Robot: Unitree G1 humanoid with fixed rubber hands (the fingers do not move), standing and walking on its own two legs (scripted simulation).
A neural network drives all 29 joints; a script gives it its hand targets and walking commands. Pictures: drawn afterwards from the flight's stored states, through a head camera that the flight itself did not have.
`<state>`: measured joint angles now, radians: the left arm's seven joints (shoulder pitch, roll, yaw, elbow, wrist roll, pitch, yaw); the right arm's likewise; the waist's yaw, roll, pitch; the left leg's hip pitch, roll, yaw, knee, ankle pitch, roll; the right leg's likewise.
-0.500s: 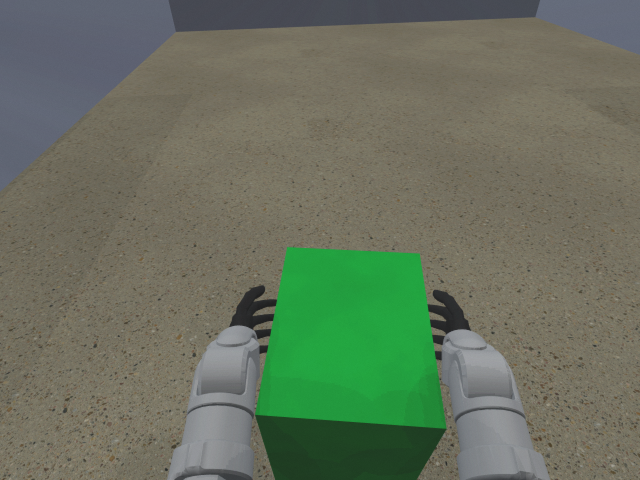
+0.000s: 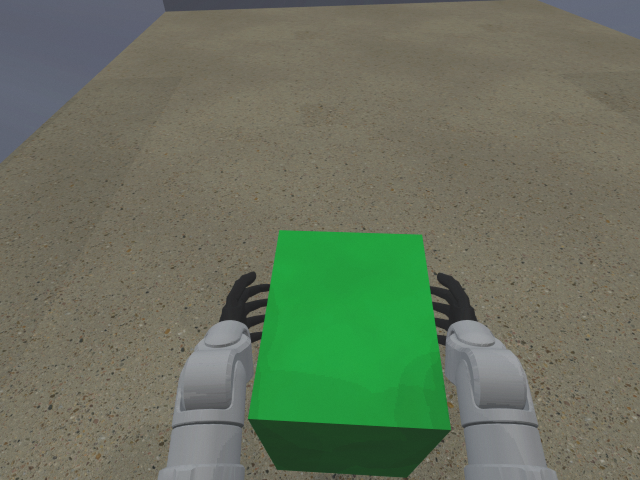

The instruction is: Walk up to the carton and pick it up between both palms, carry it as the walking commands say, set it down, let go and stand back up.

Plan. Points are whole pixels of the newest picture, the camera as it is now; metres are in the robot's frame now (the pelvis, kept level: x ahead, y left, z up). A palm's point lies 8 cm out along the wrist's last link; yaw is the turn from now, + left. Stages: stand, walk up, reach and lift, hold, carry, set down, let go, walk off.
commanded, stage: carry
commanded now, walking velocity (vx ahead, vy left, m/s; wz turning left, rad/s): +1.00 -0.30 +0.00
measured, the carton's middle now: (345, 358) +0.30 +0.00 +0.00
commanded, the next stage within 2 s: none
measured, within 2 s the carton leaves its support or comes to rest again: neither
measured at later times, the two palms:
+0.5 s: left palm (325, 225) +0.50 +0.04 +0.08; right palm (495, 221) +0.51 -0.24 +0.08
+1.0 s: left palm (362, 127) +0.87 -0.04 +0.07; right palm (485, 127) +0.85 -0.32 +0.08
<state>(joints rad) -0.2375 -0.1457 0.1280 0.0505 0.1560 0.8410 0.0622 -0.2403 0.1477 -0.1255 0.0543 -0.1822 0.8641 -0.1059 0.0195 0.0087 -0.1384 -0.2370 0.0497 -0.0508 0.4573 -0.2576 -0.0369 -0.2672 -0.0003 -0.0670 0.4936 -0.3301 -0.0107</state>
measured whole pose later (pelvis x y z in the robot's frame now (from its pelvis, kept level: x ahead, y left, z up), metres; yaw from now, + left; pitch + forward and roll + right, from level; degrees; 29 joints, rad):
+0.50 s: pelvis +0.25 -0.11 -0.02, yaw +3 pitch +5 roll -3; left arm -0.04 -0.13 0.00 -0.46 0.02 1.15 0.19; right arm -0.06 0.13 -0.04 -0.45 -0.01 1.17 -0.20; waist -0.03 0.04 -0.15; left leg -0.06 0.28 0.10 0.50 -0.47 -0.15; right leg -0.47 -0.06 -0.16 0.54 -0.18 -0.01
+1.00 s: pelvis +0.62 -0.16 +0.00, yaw +0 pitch +3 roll -2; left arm -0.02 -0.13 -0.02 -0.40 0.05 1.16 0.18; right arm 0.00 0.13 -0.03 -0.38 -0.03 1.14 -0.18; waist -0.07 -0.04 -0.10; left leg -0.24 0.07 0.24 0.48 -0.29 0.05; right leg -0.51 -0.04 -0.02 1.25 -0.16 -0.01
